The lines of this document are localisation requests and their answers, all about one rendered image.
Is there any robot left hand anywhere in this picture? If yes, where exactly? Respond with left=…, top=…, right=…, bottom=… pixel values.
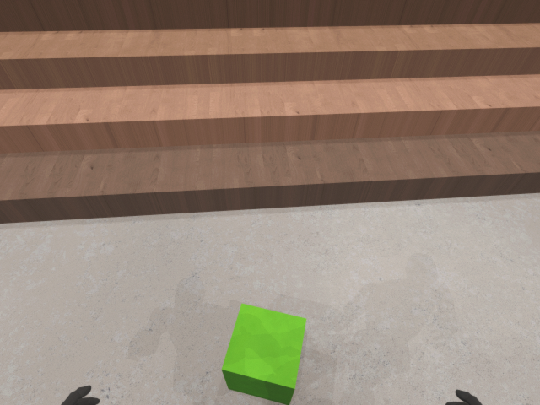
left=61, top=386, right=100, bottom=405

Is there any carton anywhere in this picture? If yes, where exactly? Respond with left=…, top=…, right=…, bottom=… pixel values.
left=222, top=303, right=306, bottom=405

